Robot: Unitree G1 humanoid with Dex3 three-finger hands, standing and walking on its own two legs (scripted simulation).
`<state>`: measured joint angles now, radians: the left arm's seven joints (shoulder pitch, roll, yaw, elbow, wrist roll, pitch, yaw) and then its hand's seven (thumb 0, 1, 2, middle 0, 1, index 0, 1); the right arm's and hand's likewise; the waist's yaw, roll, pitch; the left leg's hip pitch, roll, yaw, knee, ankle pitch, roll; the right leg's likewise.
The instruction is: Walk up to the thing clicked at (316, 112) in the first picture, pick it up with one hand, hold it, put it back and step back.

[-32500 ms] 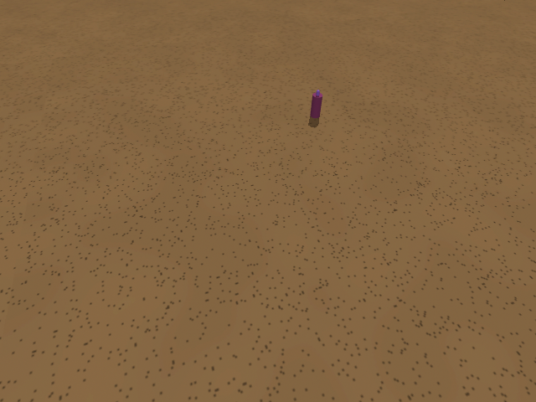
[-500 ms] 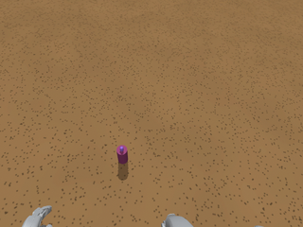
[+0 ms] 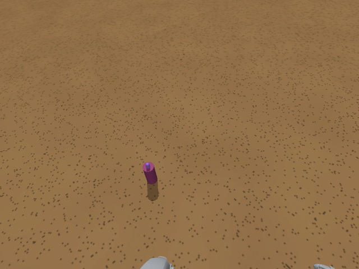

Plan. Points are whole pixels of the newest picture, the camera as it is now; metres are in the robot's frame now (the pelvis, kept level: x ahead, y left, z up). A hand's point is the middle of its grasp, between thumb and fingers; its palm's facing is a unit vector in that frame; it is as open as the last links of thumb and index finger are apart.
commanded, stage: step back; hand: left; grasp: from the side
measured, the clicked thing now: (149, 172) +0.73 +0.24 -0.67
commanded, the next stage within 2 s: stand in 1.82 s
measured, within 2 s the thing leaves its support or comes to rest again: neither
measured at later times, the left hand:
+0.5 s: hand out of the picture -0.08 +0.24 -0.16, palm faces +0.04 -0.93 -0.37, open 7.4 cm
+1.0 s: hand out of the picture -0.26 +0.23 -0.15, palm faces +0.13 -0.91 -0.40, open 7.4 cm
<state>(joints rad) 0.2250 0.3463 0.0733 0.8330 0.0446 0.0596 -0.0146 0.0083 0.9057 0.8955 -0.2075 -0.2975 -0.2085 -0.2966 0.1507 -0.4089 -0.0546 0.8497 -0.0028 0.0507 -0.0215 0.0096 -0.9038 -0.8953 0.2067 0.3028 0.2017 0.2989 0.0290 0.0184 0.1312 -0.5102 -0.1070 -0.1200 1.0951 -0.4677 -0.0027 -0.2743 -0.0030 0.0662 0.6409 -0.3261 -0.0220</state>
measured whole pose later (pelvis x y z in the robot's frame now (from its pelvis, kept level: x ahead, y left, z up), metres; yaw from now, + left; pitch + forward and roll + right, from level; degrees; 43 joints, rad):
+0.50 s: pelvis -0.17 -0.03 +0.00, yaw +3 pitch -1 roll -1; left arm 0.17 0.40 0.08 0.81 0.02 0.07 0.01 0.01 0.91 0.90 -0.21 -0.30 -0.21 -0.30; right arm 0.14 -0.38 -0.04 0.81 -0.04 0.02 -0.02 0.01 -0.90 -0.90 0.21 0.30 0.21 0.30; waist 0.02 -0.04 0.16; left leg -0.38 0.04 -0.02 0.61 -0.21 0.01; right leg -0.34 0.05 0.12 0.99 -0.51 0.02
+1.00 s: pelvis -0.31 -0.06 +0.00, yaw +7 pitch -3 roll +1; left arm 0.19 0.41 0.07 0.91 0.03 0.03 0.01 0.01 0.91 0.90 -0.20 -0.30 -0.21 -0.30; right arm 0.24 -0.34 -0.04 0.96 -0.05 0.02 0.02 0.01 -0.90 -0.90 0.21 0.30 0.20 0.30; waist 0.01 -0.04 0.07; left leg -0.20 -0.05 -0.03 0.60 -0.35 0.04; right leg -0.40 -0.03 0.02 0.84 -0.47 -0.01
